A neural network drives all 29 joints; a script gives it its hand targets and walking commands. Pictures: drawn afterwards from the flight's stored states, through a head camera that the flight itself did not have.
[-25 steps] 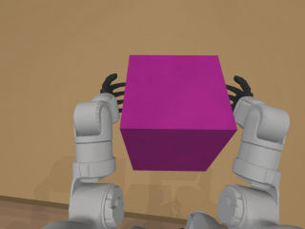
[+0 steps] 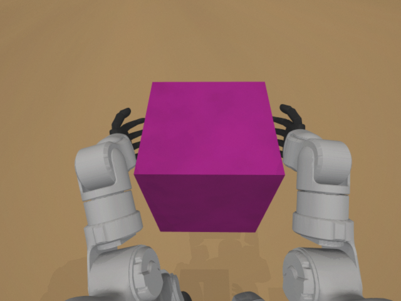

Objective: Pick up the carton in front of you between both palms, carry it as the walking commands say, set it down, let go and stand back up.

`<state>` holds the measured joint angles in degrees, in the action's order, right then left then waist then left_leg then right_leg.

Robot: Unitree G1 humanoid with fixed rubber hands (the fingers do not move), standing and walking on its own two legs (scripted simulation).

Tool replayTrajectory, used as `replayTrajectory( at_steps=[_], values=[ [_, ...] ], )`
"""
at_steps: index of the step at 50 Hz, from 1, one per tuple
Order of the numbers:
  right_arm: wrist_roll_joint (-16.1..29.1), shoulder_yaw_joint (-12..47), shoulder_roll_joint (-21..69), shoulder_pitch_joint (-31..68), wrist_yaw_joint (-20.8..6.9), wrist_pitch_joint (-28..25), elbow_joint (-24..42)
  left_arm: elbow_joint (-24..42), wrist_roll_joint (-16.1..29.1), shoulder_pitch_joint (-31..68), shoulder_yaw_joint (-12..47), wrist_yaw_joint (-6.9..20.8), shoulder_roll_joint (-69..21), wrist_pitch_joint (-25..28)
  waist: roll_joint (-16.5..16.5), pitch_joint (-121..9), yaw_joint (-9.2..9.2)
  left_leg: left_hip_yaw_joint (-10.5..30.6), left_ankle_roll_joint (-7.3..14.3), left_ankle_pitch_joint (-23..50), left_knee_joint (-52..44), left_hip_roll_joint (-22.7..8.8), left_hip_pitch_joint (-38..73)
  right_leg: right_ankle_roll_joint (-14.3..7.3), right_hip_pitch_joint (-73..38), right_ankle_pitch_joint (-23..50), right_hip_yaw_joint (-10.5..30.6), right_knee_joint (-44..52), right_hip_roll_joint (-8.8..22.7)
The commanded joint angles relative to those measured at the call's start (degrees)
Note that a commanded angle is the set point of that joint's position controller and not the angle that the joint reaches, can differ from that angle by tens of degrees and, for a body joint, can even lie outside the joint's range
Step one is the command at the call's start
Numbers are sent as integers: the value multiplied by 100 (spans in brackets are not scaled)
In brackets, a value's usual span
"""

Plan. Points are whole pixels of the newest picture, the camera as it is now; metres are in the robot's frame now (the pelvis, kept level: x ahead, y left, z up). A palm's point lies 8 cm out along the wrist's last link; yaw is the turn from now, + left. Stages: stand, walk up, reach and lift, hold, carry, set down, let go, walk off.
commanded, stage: carry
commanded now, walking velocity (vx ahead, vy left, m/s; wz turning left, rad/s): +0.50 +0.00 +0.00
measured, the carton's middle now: (208, 163) +0.36 -0.05 +0.07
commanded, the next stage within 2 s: none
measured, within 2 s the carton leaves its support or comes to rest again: neither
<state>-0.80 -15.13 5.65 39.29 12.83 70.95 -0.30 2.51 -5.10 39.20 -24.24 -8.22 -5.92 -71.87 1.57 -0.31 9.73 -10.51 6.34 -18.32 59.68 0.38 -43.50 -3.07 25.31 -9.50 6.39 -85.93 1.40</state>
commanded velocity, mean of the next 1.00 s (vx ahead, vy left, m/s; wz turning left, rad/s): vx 0.50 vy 0.00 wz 0.00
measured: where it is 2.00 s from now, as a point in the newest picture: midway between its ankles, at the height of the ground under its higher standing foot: (181, 133)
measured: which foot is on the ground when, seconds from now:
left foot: down 0.00-0.48, up 0.50-0.94, down 0.96-1.00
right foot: up 0.00-0.46, down 0.48-1.00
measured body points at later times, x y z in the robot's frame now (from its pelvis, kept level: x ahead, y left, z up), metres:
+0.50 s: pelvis +0.31 -0.03 +0.07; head +0.28 -0.03 +0.52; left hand +0.66 +0.14 +0.24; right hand +0.67 -0.17 +0.24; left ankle +0.14 +0.07 -0.64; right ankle +0.44 -0.10 -0.65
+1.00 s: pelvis +0.60 +0.01 +0.08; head +0.60 +0.01 +0.53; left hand +0.89 +0.16 +0.17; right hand +0.90 -0.14 +0.18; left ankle +0.69 +0.10 -0.65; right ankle +0.44 -0.10 -0.63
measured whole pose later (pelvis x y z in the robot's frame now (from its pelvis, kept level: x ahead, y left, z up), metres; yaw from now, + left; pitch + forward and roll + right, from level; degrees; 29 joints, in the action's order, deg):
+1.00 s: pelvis +0.60 +0.01 +0.08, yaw +0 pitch +5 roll +1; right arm -3.1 -6.0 7.9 10.4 7.8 63.0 19.1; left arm 19.8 -2.7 9.9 -8.2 -7.3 -7.7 -63.2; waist 1.7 -6.4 -0.5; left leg -11.4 3.2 -4.1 25.5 -1.1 -25.1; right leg 0.4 6.4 -24.5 -6.5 -33.6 3.4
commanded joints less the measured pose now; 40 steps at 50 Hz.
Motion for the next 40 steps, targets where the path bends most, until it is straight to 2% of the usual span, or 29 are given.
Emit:
replayTrajectory(
  at_steps=[1, 2, 3, 4, 5, 6, 7, 10, 13, 15, 19, 21, 22, 23, 24, 25, 26, 27, 28, 29, 30, 31, 35, 37, 40],
  values=[
    [2325, 4055, 5685, 5140, -785, -320, 1206, 294, 624, 3519, 3241, 63, -4256, 193, -536, -2914, -682, 3943, 711, 93, -2828, -1332, 3626, -367, 2033, -423, 216, -1682, -113],
    [2327, 4053, 5732, 4974, -817, -348, 1160, 400, 709, 3495, 3429, 69, -4304, 247, -570, -2886, -735, 3599, 714, -172, -2906, -1345, 3692, -398, 2195, -598, 53, -1567, -20],
    [2244, 4011, 5648, 4699, -819, -372, 1157, 553, 775, 3478, 3618, 72, -4298, 298, -496, -2850, -649, 3515, 762, -182, -2955, -1407, 3849, -427, 2409, -697, -42, -1428, 28],
    [2154, 3961, 5516, 4434, -798, -371, 1126, 622, 842, 3441, 3736, 69, -4296, 323, -365, -2752, -590, 3264, 816, -42, -3138, -1465, 3820, -344, 2367, -1363, -159, -685, 52],
    [2024, 3889, 5333, 4190, -764, -352, 1132, 674, 904, 3319, 3865, 60, -4247, 327, -265, -2655, -622, 3109, 892, 189, -3205, -1500, 3869, -315, 2445, -1863, -307, -282, 39],
    [1883, 3808, 5147, 3944, -722, -321, 1109, 703, 977, 3197, 3953, 52, -4232, 310, -248, -2684, -653, 2933, 889, 873, -3276, -1524, 4074, -304, 2532, -1441, -451, 204, 148],
    [1743, 3685, 4941, 3713, -681, -277, 1079, 743, 1066, 3143, 4040, 49, -4173, 279, -384, -2666, -637, 2813, 904, 1300, -3380, -1606, 4220, -235, 2708, -853, -501, 268, 239],
    [1335, 3340, 4307, 3145, -544, -108, 880, 763, 1268, 3154, 4195, 31, -3985, 124, -579, -2514, -657, 2255, 842, 1542, -3668, -1476, 4542, -42, 3130, -112, -692, 1198, 445],
    [979, 2967, 3802, 2956, -443, 67, 677, 552, 1428, 3260, 4159, 10, -3874, -15, -706, -2160, -628, 1592, 640, 1679, -3944, -1181, 4297, 103, 2691, 524, -939, 2615, 426],
    [839, 2759, 3666, 2941, -416, 149, 491, 371, 1517, 3362, 4073, -12, -3877, -74, -875, -1963, -615, 1361, 586, 1921, -4130, -1070, 4270, 130, 2331, 622, -1149, 3523, 323],
    [701, 2502, 3627, 2991, -385, 192, 128, -129, 1444, 3427, 3795, -64, -3963, -119, -1028, -1656, -565, 1082, 384, 3131, -4082, -985, 4641, -3, 1709, 722, -1522, 4864, 98],
    [707, 2471, 3761, 3070, -383, 156, -57, -394, 1367, 3380, 3628, -71, -4020, -105, -1092, -1657, -675, 966, 150, 4136, -3775, -1049, 4714, -78, 986, 756, -1655, 5444, -91],
    [733, 2498, 3858, 3102, -391, 128, -126, -508, 1320, 3365, 3565, -71, -4077, -84, -1169, -1755, -755, 872, -41, 4880, -3471, -1114, 4807, -87, 459, 791, -1771, 5844, -182],
    [761, 2528, 3985, 3161, -401, 100, -148, -651, 1261, 3245, 3489, -67, -4127, -50, -1092, -2044, -974, 589, -271, 5131, -2743, -992, 4633, -104, -577, 957, -1923, 6249, -317],
    [782, 2571, 4090, 3208, -413, 70, -206, -779, 1170, 3090, 3396, -58, -4184, -6, -787, -2495, -1160, 433, -453, 4214, -1762, -824, 3921, -128, -1935, 760, -1594, 6218, -58],
    [819, 2657, 4240, 3309, -428, 43, -231, -853, 1070, 2882, 3263, -48, -4158, 40, 20, -3014, -1273, 319, -595, 2389, -488, -600, 2906, -252, -3141, 935, 10, 5909, 1113],
    [857, 2720, 4510, 3299, -464, -15, -215, -825, 1027, 3129, 3320, -62, -4165, 121, 1736, -3248, -1079, 583, -770, -504, 827, 254, 831, -1165, -4424, 1169, 2372, 6353, 2220],
    [889, 2852, 4679, 3491, -492, -78, -147, -805, 1071, 2928, 3353, -22, -4445, 188, 1396, -3155, -1220, 1104, -651, -807, 1497, 105, 317, -1162, -4221, 817, 2459, 6659, 2147],
    [947, 2991, 5023, 3531, -536, -162, -105, -555, 1154, 3027, 3499, 57, -4711, 290, 901, -3009, -1179, 1218, -528, -483, 1563, -61, 152, -1014, -3943, 909, 1905, 6639, 1912],
    [1020, 3127, 5346, 3564, -590, -278, -3, -251, 1291, 3263, 3737, 151, -5013, 405, 295, -2926, -1154, 1241, -508, -181, 1364, -238, 171, -865, -3671, 930, 1416, 6667, 1808],
    [1045, 3234, 5585, 3542, -639, -394, 78, 44, 1405, 3494, 3945, 237, -5265, 527, 135, -2798, -1118, 1250, -523, 27, 1051, -418, 262, -740, -3302, 887, 1030, 6799, 1705],
    [1045, 3363, 5737, 3476, -672, -505, 149, 185, 1441, 3541, 4106, 295, -5419, 639, 224, -2834, -1065, 1198, -575, 182, 716, -497, 468, -636, -3099, 676, 715, 6969, 1621],
    [949, 3853, 5794, 2483, -709, -863, 443, 513, 1485, 2614, 4593, 433, -5477, 976, 496, -2877, -1032, 846, -774, 380, -429, -532, 468, -761, -3215, 965, 46, 7301, 1450],
    [895, 4048, 5704, 1915, -724, -966, 656, 658, 1471, 1996, 4764, 480, -5395, 1071, 473, -2769, -1087, 681, -856, 601, -1202, -569, 452, -717, -3432, 1453, -241, 7305, 1351],
    [866, 4307, 5564, 1112, -790, -1046, 1050, 1061, 1487, 1196, 5046, 546, -5271, 1159, 596, -2564, -1116, 431, -846, 1033, -2114, -435, 563, -557, -3728, 2375, -550, 7213, 1209]
  ],
)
